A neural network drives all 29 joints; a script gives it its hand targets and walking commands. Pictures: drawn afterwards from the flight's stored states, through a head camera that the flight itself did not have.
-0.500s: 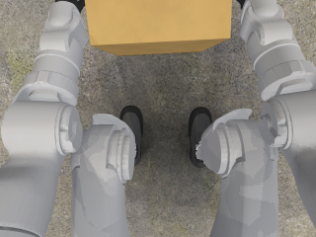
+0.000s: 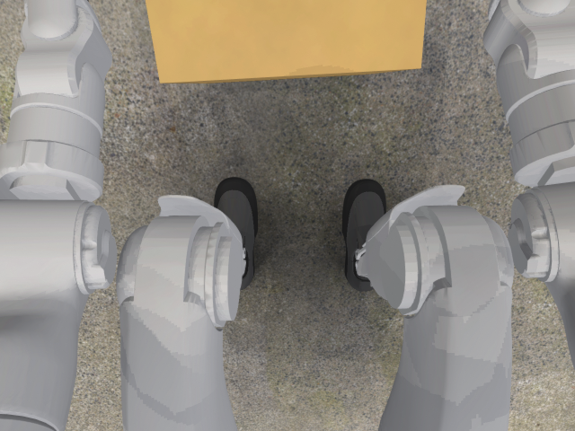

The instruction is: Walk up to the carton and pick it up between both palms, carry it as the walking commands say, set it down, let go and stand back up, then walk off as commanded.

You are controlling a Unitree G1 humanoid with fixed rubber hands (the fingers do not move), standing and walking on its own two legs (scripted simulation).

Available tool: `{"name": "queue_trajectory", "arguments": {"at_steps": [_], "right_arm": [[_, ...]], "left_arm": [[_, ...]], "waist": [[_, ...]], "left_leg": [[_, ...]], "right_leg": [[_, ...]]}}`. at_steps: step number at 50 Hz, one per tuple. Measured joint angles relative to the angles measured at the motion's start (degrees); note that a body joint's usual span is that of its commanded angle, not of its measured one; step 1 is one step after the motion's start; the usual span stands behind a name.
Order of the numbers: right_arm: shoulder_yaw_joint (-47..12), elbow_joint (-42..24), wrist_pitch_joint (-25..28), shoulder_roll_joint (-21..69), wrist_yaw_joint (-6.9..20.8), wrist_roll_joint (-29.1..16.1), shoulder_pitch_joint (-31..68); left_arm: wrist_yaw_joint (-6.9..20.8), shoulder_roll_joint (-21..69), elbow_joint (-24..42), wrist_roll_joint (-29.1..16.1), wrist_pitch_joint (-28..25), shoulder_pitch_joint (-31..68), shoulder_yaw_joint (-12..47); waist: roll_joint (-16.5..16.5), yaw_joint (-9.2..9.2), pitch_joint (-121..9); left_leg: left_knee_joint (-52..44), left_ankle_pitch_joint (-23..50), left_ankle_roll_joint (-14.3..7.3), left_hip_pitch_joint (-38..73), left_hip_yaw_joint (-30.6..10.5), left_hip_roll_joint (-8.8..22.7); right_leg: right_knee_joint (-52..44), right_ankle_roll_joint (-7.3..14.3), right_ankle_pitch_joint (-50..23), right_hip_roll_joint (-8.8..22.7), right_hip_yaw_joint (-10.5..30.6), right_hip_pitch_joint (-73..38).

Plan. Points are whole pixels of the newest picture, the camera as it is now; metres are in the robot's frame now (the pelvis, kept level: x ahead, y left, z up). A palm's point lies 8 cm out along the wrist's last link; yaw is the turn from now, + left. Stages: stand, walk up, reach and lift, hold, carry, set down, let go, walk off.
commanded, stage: set down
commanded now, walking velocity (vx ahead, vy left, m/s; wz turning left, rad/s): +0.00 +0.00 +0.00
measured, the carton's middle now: (284, 0) +0.51 +0.01 -0.27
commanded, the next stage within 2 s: let go in 1.28 s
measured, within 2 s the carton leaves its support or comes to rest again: neither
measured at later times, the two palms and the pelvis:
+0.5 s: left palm out of the picture +0.51 +0.20 -0.06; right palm out of the picture +0.53 -0.21 -0.05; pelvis +0.00 +0.00 +0.07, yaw +0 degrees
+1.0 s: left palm out of the picture +0.51 +0.21 +0.10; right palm out of the picture +0.52 -0.22 +0.11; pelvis +0.01 +0.00 +0.19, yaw -1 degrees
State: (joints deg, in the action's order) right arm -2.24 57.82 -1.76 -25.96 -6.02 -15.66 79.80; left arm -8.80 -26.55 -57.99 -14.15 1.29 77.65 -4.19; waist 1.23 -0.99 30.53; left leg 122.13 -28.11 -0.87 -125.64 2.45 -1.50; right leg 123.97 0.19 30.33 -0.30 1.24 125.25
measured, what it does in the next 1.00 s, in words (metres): rises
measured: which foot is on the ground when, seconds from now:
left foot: down 0.00-1.00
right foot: down 0.00-1.00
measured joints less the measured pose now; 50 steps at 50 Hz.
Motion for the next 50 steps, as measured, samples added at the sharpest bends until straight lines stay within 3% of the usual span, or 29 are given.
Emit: {"name": "queue_trajectory", "arguments": {"at_steps": [7,17,30,40,50], "right_arm": [[0.15,-7.86,-6.38,0.25,-0.1,-0.43,-4.7],[3.65,-9.21,-10.45,0.27,-0.17,-0.43,-5.5],[5.16,-20.44,-18.1,0.49,-0.23,-0.43,-10.22],[6.45,-25.34,-21.1,0.49,0.24,-0.38,-13.87],[6.05,-28.15,-23.18,0.5,0.55,-0.31,-15.4]], "left_arm": [[-1.22,2.63,9.34,-1.39,6.62,-4.91,-0.2],[-1.76,6.09,11.67,-1.38,10.18,-7.51,-5.9],[-1.22,4.72,24.17,-1.39,16.98,-12.4,-7.65],[-0.47,4.93,29.34,-1.39,20.68,-16.23,-8.22],[0.22,4.54,29.98,-1.38,22.54,-17.39,-8.43]], "waist": [[0.29,0.2,-0.45],[0.29,0.21,-1.45],[0.28,0.2,-0.63],[0.26,0.21,-0.66],[0.27,0.22,-0.7]], "left_leg": [[-0.01,-1.32,0.0,5.02,-0.02,-0.05],[-4.14,-2.53,0.0,13.68,-0.2,-0.16],[-13.91,-2.57,0.0,24.43,-0.61,-0.34],[-22.31,-1.85,0.0,33.9,-0.94,-0.46],[-33.13,1.2,0.0,44.05,-1.3,-0.51]], "right_leg": [[-0.01,0.0,1.32,0.0,0.0,-5.03],[-4.04,0.0,2.45,0.0,0.0,-13.5],[-14.27,0.0,2.28,0.0,0.0,-24.46],[-22.85,-0.01,1.34,0.0,0.01,-33.92],[-33.5,-0.01,-1.79,0.0,0.01,-43.82]]}}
